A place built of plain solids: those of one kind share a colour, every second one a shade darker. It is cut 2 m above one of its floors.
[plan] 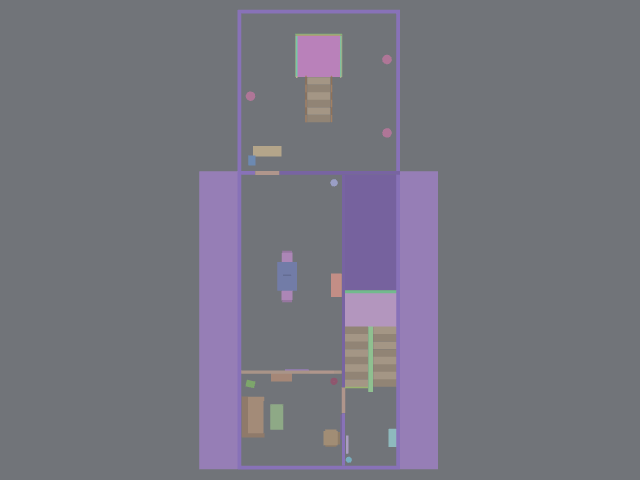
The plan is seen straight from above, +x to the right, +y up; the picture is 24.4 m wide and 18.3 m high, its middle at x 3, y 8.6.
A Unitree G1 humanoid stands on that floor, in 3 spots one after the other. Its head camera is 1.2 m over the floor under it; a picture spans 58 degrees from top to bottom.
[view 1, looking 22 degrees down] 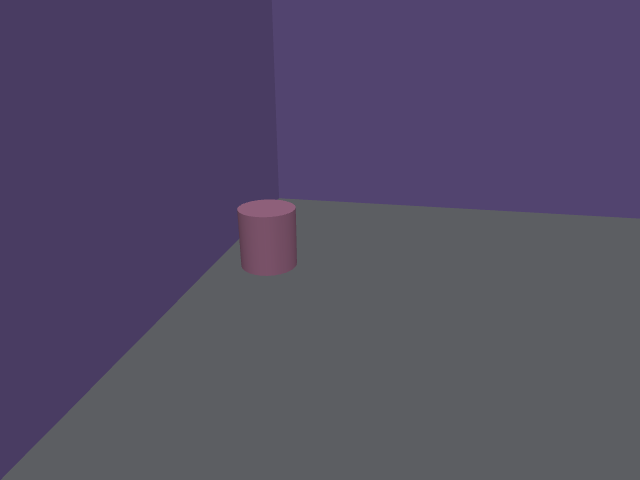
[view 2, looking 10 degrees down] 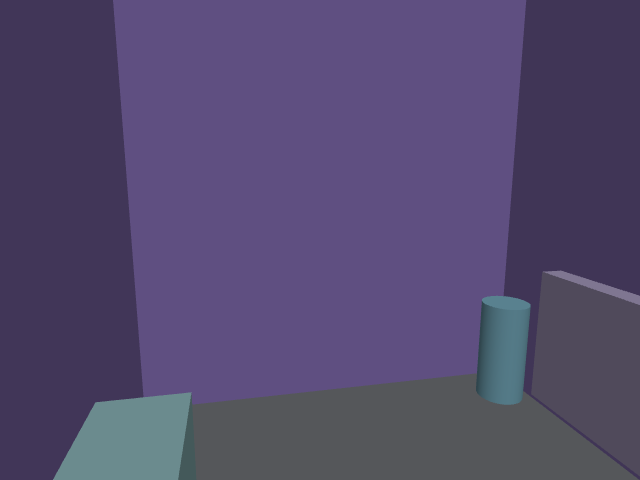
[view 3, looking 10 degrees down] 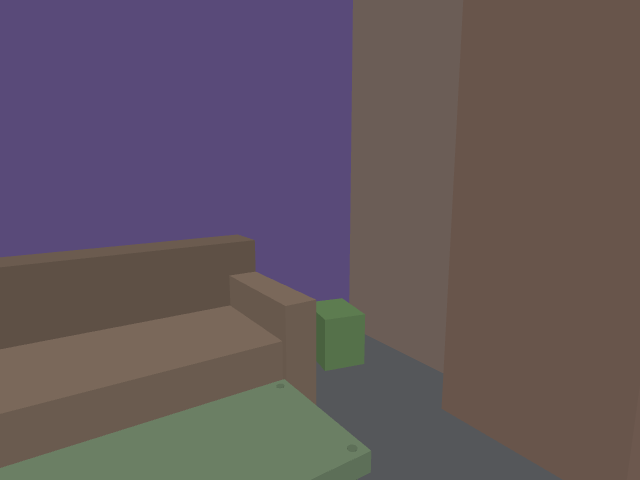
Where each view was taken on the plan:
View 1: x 4.74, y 15.13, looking -79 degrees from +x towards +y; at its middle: ground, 3.20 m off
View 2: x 5.47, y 2.10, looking -102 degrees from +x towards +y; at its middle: wall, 2.18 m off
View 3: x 2.43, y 1.60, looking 146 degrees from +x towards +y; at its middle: wall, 2.98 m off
